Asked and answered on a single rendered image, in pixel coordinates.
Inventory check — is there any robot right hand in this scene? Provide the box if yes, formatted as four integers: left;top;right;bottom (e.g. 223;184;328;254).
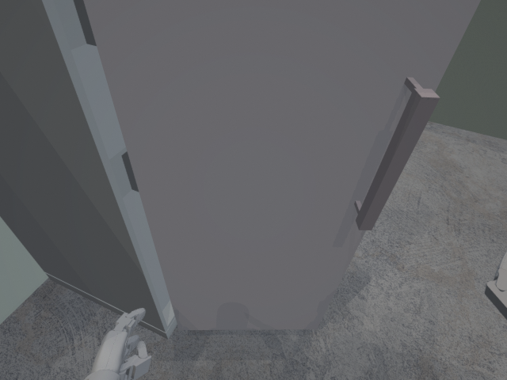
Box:
485;251;507;320

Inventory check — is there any fridge door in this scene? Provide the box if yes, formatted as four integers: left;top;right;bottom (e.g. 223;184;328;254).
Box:
83;0;481;330

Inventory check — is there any handle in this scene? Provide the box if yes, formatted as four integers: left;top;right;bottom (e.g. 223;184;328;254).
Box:
354;77;440;230

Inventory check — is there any robot left hand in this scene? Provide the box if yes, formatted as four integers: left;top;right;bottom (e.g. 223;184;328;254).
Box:
91;308;151;380

